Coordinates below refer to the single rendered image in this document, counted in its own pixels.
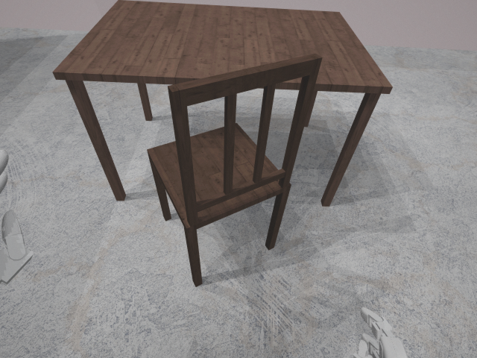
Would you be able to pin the robot left hand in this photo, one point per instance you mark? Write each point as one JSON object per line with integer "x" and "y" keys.
{"x": 16, "y": 256}

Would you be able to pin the chair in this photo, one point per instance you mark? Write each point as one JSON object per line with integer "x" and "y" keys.
{"x": 215, "y": 174}

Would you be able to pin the table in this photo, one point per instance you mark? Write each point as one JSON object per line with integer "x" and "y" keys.
{"x": 147, "y": 42}

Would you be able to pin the robot right hand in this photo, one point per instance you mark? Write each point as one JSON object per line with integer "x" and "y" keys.
{"x": 388, "y": 347}

